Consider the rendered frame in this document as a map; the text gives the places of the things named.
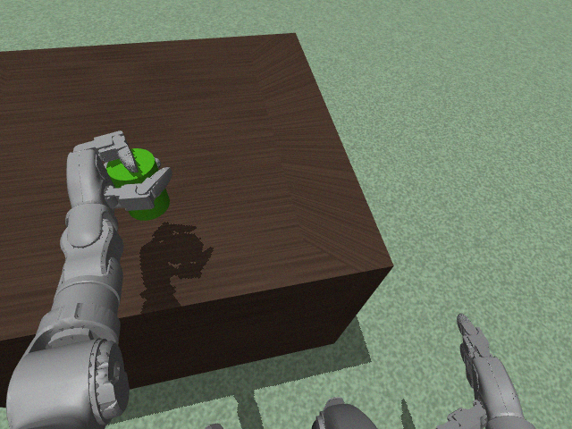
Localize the right robot hand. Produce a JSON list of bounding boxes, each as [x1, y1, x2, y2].
[[436, 314, 525, 429]]

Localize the left robot arm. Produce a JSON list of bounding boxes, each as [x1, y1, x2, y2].
[[6, 203, 130, 429]]

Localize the left robot hand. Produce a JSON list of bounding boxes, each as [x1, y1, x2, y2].
[[66, 130, 172, 213]]

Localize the can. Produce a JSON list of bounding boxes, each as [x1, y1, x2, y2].
[[106, 148, 170, 221]]

